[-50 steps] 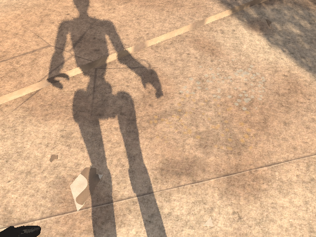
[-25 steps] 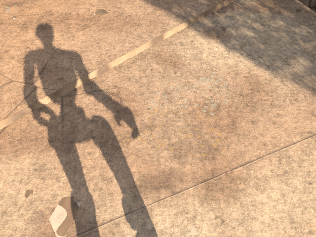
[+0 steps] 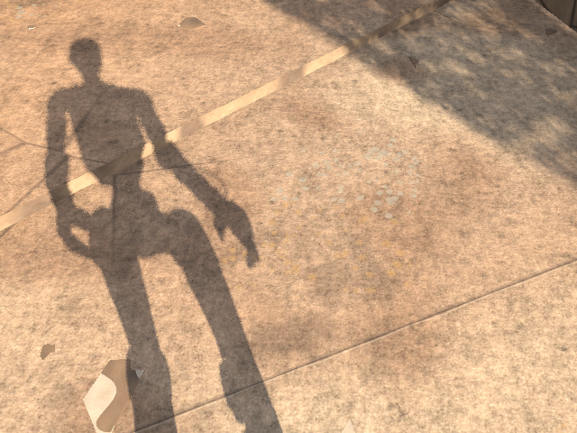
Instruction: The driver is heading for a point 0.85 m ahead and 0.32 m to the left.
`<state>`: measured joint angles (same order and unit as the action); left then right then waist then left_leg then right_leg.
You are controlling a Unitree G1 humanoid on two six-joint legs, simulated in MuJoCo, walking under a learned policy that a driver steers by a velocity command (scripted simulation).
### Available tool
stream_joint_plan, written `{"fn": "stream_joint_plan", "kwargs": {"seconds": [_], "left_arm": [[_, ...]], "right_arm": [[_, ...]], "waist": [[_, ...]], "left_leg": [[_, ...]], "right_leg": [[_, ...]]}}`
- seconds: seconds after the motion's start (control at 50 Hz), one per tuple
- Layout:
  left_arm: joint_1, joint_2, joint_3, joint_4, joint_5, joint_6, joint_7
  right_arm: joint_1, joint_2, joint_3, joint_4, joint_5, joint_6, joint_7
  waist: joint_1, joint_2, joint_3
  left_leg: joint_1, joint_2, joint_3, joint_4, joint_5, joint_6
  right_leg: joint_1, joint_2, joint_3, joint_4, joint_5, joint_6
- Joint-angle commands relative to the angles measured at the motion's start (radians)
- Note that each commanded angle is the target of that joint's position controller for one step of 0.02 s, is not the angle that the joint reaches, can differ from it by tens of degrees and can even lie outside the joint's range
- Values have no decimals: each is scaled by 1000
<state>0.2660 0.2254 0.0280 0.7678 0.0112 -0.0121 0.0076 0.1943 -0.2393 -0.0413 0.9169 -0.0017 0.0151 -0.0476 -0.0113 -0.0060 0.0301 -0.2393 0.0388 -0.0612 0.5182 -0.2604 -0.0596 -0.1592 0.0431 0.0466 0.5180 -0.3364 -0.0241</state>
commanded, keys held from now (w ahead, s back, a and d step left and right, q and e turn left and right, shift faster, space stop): shift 0.70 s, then w+shift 0.30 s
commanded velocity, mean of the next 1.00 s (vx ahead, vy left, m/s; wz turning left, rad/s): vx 0.13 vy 0.00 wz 0.00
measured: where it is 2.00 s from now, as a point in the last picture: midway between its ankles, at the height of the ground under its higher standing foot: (282, 325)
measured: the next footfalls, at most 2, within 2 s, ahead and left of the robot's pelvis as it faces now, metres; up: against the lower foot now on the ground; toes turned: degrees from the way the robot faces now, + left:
right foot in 1.44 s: +0.54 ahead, -0.03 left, +0.00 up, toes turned -3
left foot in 1.92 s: +0.93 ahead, +0.16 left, +0.00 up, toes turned +27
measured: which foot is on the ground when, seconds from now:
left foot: down 0.00-1.00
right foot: down 0.00-0.96, up 0.98-1.00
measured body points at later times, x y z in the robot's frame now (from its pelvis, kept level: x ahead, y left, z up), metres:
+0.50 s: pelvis +0.00 +0.00 +0.00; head +0.00 +0.01 +0.45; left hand +0.03 +0.25 -0.14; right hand +0.03 -0.25 -0.15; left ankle +0.01 +0.16 -0.73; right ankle -0.04 -0.11 -0.73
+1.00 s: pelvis +0.05 +0.06 -0.01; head +0.06 +0.08 +0.44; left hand +0.05 +0.33 -0.16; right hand +0.12 -0.21 -0.13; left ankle +0.06 +0.17 -0.74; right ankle -0.04 -0.10 -0.72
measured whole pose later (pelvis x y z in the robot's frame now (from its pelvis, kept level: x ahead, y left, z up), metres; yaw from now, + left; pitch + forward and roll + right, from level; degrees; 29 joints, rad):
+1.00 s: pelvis +0.05 +0.06 -0.01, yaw +0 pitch +1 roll +0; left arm 0.39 0.26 0.06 0.99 0.03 -0.05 0.01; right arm 0.23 -0.24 -0.06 0.99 -0.03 -0.10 0.01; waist -0.02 -0.05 -0.02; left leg -0.30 0.02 0.08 0.57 -0.31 0.03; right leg -0.20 -0.03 0.08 0.69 -0.45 -0.09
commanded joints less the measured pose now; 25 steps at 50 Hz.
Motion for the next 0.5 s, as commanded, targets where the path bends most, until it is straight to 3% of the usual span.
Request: {"fn": "stream_joint_plan", "kwargs": {"seconds": [0.02,0.5], "left_arm": [[20,97,25,-34,-1,-13,6],[81,79,11,158,-9,-10,22]], "right_arm": [[8,-114,-25,-18,1,-7,-5],[43,-78,-16,143,2,-3,-13]], "waist": [[-2,1,-23],[-2,4,21]], "left_leg": [[92,8,-7,-36,227,23],[75,-12,11,-76,173,32]], "right_leg": [[-90,-62,54,-107,247,-10],[-91,-48,26,-140,175,2]]}}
